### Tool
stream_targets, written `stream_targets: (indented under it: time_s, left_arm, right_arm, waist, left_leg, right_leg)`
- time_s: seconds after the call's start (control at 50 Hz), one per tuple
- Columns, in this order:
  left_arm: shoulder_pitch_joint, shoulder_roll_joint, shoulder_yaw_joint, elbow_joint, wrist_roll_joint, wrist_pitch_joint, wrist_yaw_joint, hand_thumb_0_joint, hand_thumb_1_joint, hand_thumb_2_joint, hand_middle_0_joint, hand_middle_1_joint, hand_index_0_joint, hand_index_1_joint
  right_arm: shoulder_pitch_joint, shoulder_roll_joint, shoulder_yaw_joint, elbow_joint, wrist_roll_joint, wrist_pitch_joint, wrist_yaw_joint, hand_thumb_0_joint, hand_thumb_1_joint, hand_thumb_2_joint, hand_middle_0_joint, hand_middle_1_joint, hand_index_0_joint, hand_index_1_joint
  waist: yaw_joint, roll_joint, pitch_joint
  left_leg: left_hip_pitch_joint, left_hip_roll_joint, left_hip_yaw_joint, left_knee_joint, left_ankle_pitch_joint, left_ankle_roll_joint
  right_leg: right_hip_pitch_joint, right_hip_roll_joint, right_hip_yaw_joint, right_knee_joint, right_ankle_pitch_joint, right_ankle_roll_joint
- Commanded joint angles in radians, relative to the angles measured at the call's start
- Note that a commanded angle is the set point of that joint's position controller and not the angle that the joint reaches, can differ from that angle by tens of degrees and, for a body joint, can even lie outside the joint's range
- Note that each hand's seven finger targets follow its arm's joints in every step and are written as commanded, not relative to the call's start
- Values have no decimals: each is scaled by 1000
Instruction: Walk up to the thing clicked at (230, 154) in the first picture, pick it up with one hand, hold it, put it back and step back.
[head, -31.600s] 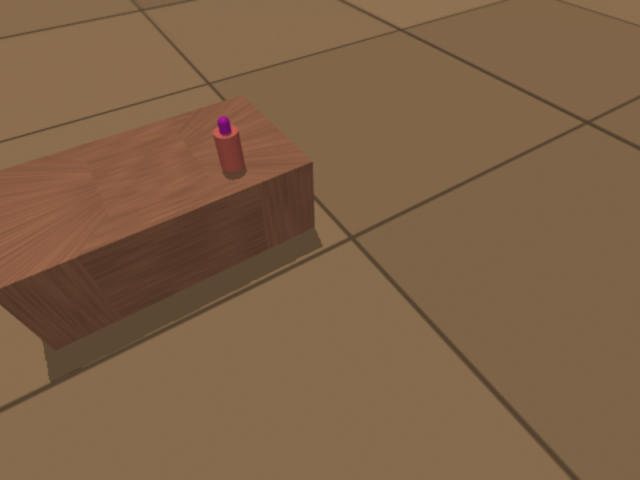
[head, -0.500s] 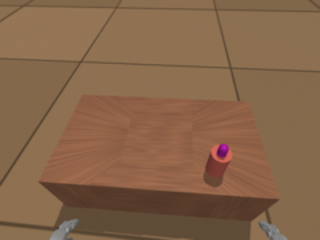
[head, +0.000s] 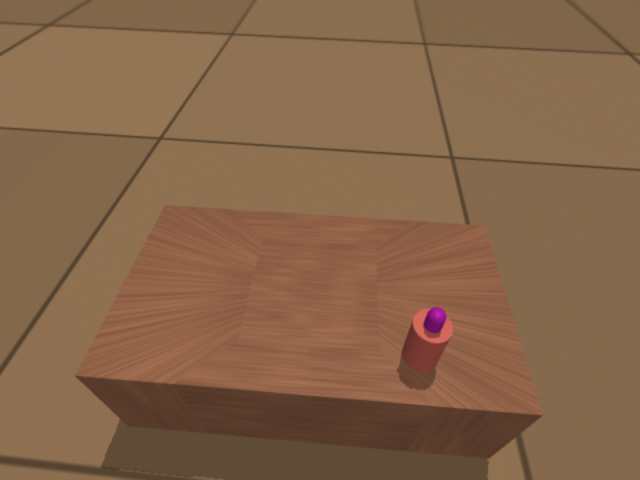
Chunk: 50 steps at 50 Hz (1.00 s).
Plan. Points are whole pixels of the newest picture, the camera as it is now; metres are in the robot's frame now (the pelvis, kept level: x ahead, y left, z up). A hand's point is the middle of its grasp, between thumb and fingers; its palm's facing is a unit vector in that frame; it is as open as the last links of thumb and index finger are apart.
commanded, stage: stand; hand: right
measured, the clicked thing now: (428, 335) +0.50 -0.23 -0.31
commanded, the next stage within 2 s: step back in 1.76 s
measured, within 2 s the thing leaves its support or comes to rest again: neither
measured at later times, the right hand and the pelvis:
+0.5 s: hand out of the picture +0.06 -0.24 -0.16, palm faces -0.05 +0.94 -0.33, open 7.4 cm; pelvis +0.00 +0.01 +0.01, yaw +0 degrees
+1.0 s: hand out of the picture +0.08 -0.24 -0.15, palm faces -0.04 +0.94 -0.35, open 7.4 cm; pelvis +0.01 +0.01 +0.01, yaw +0 degrees
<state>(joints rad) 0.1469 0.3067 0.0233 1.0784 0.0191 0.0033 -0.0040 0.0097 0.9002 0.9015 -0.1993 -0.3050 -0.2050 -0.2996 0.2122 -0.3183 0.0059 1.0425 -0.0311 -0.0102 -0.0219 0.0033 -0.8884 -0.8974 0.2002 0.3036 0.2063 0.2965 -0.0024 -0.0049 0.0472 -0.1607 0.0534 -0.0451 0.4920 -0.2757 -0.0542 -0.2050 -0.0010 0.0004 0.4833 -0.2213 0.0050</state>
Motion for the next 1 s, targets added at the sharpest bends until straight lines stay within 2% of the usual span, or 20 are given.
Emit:
stream_targets:
  time_s: [0.0, 0.04, 0.1, 0.16, 0.28, 0.38, 0.42, 0.52, 0.54, 0.56, 0.66, 0.76, 0.92, 0.94, 0.98]
  left_arm:
    - [-49, 217, 43, -26, -2, -23, 12, 0, 900, 900, -200, -300, -200, -301]
    - [-45, 209, 39, -12, -3, -22, 10, 0, 900, 900, -200, -300, -200, -301]
    - [-57, 211, 38, 5, -2, -22, 9, 0, 900, 900, -200, -300, -200, -301]
    - [-61, 209, 32, 17, -3, -20, 7, 0, 900, 900, -200, -300, -200, -301]
    - [-67, 219, 30, 36, -2, -16, 6, 0, 900, 900, -200, -300, -200, -301]
    - [-68, 232, 30, 46, -4, -21, 9, 0, 900, 900, -200, -300, -200, -301]
    - [-65, 233, 28, 48, -5, -23, 10, 0, 900, 900, -200, -300, -200, -301]
    - [-72, 230, 25, 50, -9, -27, 12, 0, 900, 900, -200, -300, -200, -301]
    - [-59, 226, 23, 53, -8, -27, 12, 0, 900, 900, -200, -300, -200, -301]
    - [-72, 234, 25, 49, -9, -27, 14, 0, 900, 900, -200, -300, -200, -301]
    - [-64, 232, 24, 54, -9, -26, 13, 0, 900, 900, -200, -300, -200, -301]
    - [-83, 237, 27, 49, -9, -25, 12, 0, 900, 900, -200, -300, -200, -301]
    - [-80, 228, 27, 47, -7, -25, 11, 0, 900, 900, -200, -300, -200, -301]
    - [-94, 242, 30, 43, -8, -26, 11, 0, 900, 900, -200, -300, -200, -301]
    - [-84, 229, 28, 40, -8, -26, 10, 0, 900, 900, -200, -300, -200, -301]
  right_arm:
    - [-26, -197, -43, -30, 3, -27, -14, 0, -900, -900, 200, 300, 200, 300]
    - [-45, -209, -45, -20, 4, -28, -13, 0, -900, -900, 200, 300, 200, 300]
    - [-49, -207, -44, -8, 5, -29, -13, 0, -900, -900, 200, 300, 200, 300]
    - [-54, -211, -42, 6, 6, -30, -12, 0, -900, -900, 200, 300, 200, 300]
    - [-68, -223, -45, 18, 7, -22, -8, 0, -900, -900, 200, 300, 200, 300]
    - [-68, -211, -38, 28, 9, -19, -4, 0, -900, -900, 200, 300, 200, 300]
    - [-75, -224, -41, 30, 11, -19, -3, 0, -900, -900, 200, 300, 200, 300]
    - [-77, -218, -35, 35, 13, -19, -3, 0, -900, -900, 200, 300, 200, 300]
    - [-92, -223, -37, 34, 13, -19, -2, 0, -900, -900, 200, 300, 200, 300]
    - [-81, -224, -36, 37, 14, -18, -2, 0, -900, -900, 200, 300, 200, 300]
    - [-92, -227, -33, 41, 15, -17, -3, 0, -900, -900, 200, 300, 200, 300]
    - [-91, -221, -30, 44, 14, -14, -2, 0, -900, -900, 200, 300, 200, 300]
    - [-109, -237, -35, 35, 16, -18, -1, 0, -900, -900, 200, 300, 200, 300]
    - [-95, -228, -33, 36, 14, -18, -1, 0, -900, -900, 200, 300, 200, 300]
    - [-106, -242, -36, 33, 16, -20, -1, 0, -900, -900, 200, 300, 200, 300]
  waist:
    - [8, 21, -12]
    - [16, 42, -6]
    - [12, 26, -23]
    - [11, 44, -13]
    - [10, 12, 10]
    - [8, -8, -10]
    - [8, -15, -18]
    - [3, -7, -44]
    - [10, -8, -55]
    - [2, -7, -56]
    - [9, -6, -54]
    - [6, 5, -38]
    - [12, 10, -39]
    - [4, 0, -42]
    - [11, 14, -59]
  left_leg:
    - [-76, 54, -51, -148, 47, 67]
    - [-78, 56, -56, -164, 29, 67]
    - [-55, 61, -56, -175, 67, 66]
    - [-54, 61, -58, -195, 47, 64]
    - [-60, 58, -63, -212, -31, 67]
    - [-34, 53, -52, -198, 26, 67]
    - [-20, 56, -53, -194, 50, 69]
    - [9, 60, -42, -181, 145, 66]
    - [32, 63, -42, -176, 161, 67]
    - [21, 62, -41, -178, 175, 66]
    - [35, 65, -40, -187, 183, 62]
    - [4, 63, -35, -195, 148, 62]
    - [17, 66, -40, -203, 160, 61]
    - [12, 69, -38, -207, 169, 61]
    - [32, 71, -37, -199, 192, 62]
  right_leg:
    - [77, -85, 101, -131, 28, -34]
    - [81, -83, 93, -136, 30, -30]
    - [99, -90, 93, -138, 68, -30]
    - [95, -88, 88, -149, 66, -25]
    - [69, -86, 89, -162, -9, -23]
    - [78, -99, 97, -170, 25, -20]
    - [76, -102, 97, -178, 42, -19]
    - [106, -112, 95, -168, 146, -19]
    - [97, -115, 92, -172, 153, -21]
    - [113, -115, 94, -170, 173, -20]
    - [112, -114, 84, -172, 178, -17]
    - [125, -119, 90, -181, 164, -17]
    - [119, -115, 82, -187, 160, -14]
    - [132, -119, 83, -179, 170, -17]
    - [128, -120, 81, -179, 194, -17]
